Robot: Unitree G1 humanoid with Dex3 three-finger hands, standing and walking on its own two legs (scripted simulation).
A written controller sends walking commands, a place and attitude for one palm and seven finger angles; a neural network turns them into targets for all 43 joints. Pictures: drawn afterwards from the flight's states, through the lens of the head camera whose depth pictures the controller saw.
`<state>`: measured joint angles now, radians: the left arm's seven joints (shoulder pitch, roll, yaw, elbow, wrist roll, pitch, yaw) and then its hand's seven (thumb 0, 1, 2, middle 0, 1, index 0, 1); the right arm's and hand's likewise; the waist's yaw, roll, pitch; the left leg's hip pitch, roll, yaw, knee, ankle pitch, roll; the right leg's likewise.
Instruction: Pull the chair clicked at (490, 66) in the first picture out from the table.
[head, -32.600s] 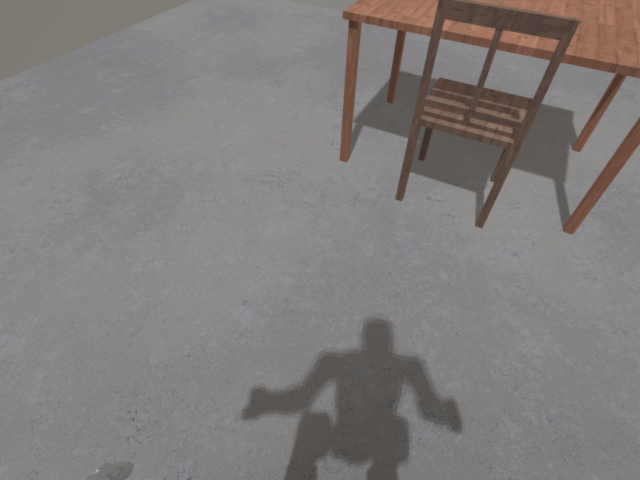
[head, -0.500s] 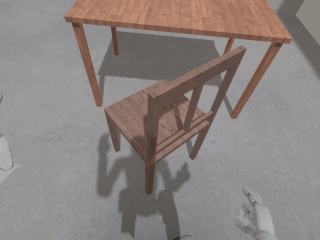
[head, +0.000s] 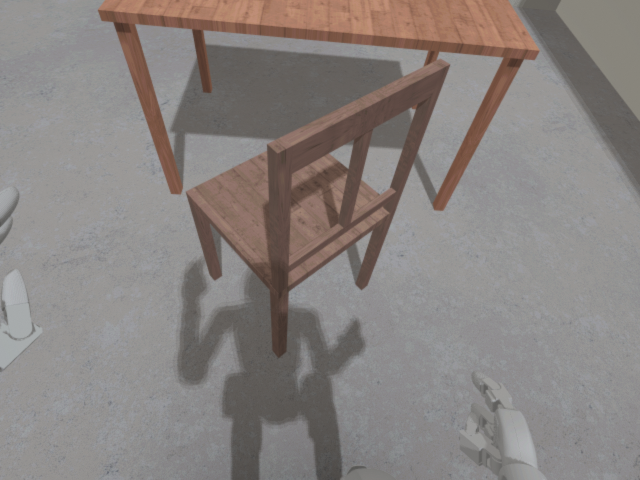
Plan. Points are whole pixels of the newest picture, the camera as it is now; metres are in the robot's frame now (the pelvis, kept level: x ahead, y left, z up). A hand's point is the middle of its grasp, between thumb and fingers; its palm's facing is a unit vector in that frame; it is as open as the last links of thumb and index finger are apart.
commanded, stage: stop stepping back and stand still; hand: left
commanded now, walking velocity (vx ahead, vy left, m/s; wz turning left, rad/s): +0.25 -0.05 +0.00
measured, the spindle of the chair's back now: (353, 181) +0.67 -0.05 -0.11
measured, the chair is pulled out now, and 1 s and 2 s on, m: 0.43 0.43 0.43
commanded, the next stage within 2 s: let the arm hang, fingers relaxed in 0.66 s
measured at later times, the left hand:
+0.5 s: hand out of the picture +0.12 +0.25 +0.16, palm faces +0.39 -0.81 -0.44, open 7.4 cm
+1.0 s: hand out of the picture +0.04 +0.14 -0.15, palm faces +0.03 -0.99 -0.15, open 7.4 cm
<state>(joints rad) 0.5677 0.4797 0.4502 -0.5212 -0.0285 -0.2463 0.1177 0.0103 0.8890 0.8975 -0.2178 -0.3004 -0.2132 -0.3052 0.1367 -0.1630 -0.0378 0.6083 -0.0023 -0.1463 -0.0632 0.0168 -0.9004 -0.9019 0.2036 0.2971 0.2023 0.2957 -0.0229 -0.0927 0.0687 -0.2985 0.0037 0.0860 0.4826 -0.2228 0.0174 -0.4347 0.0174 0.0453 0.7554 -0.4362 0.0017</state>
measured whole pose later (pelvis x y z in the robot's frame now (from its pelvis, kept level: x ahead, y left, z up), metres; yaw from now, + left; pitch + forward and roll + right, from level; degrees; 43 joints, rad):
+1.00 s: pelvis -0.07 -0.02 -0.01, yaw +5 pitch -1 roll +2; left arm 0.28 0.17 -0.01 0.63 0.02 0.04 0.00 0.01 0.91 0.90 -0.20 -0.30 -0.20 -0.30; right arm 0.23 -0.20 0.00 0.80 -0.03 -0.02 0.01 0.01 -0.90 -0.90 0.20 0.30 0.20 0.30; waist -0.04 -0.07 0.04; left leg -0.29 -0.05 0.01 0.62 -0.30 0.02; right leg -0.34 -0.02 0.04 0.64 -0.26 -0.02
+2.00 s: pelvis -0.04 -0.02 +0.01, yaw +4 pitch -1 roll +0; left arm 0.27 0.15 -0.01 1.11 0.00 0.00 0.03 0.00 0.92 0.90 -0.20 -0.30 -0.20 -0.30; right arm 0.32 -0.14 -0.01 1.09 -0.01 -0.01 -0.03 0.01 -0.91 -0.90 0.20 0.30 0.20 0.30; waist -0.01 0.00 0.05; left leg -0.15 -0.01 0.00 0.42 -0.25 0.01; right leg -0.19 0.01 0.03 0.42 -0.22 -0.01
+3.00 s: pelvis -0.02 -0.01 +0.01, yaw +4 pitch -1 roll +0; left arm 0.27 0.15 -0.01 1.11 0.00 0.00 0.04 0.00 0.92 0.90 -0.20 -0.30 -0.20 -0.30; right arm 0.31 -0.13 0.00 1.11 -0.01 -0.02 -0.04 0.01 -0.90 -0.90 0.20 0.30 0.20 0.30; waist -0.01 0.00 0.05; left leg -0.12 -0.03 0.01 0.40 -0.27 0.03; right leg -0.17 0.00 0.04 0.43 -0.25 0.01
